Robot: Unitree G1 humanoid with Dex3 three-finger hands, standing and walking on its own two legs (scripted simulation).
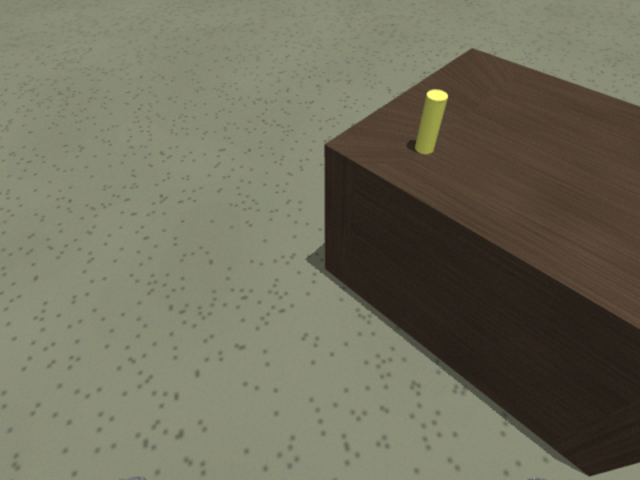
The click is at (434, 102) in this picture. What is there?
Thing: slim round
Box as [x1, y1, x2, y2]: [415, 90, 447, 153]
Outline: 441,90 430,90 427,92 415,144 415,149 421,153 429,153 433,150 447,98 447,94
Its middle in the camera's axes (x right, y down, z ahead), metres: +0.28 -0.30 +0.98
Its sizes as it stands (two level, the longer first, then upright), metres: 0.050 0.050 0.157
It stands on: a support 0.60 m high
